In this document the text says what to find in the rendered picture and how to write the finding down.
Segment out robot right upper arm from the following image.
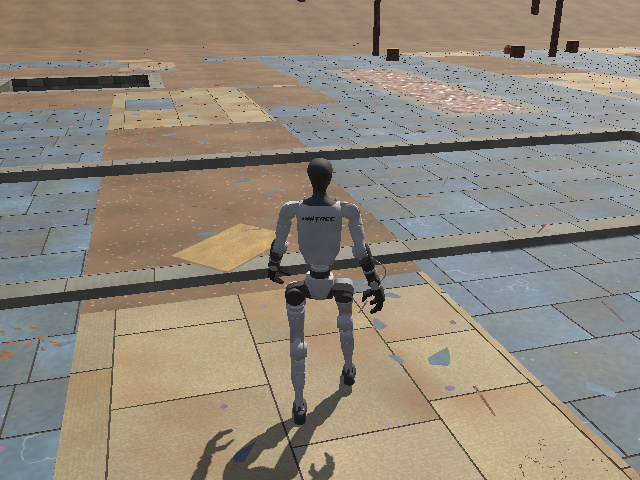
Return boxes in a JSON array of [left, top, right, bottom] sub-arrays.
[[340, 202, 368, 259]]

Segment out robot left hand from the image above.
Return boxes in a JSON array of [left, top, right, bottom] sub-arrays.
[[268, 266, 291, 284]]

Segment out robot left upper arm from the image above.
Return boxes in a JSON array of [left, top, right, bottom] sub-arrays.
[[272, 201, 300, 254]]

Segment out robot left forearm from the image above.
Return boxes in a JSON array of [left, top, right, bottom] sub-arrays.
[[268, 239, 283, 271]]

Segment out robot right forearm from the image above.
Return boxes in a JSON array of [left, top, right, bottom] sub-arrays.
[[359, 243, 382, 291]]

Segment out robot left foot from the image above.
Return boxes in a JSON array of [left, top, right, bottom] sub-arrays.
[[293, 398, 307, 425]]

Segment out left robot thigh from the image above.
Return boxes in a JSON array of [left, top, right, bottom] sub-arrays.
[[285, 280, 307, 361]]

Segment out robot right hand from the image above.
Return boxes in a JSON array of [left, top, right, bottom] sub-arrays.
[[362, 286, 385, 314]]

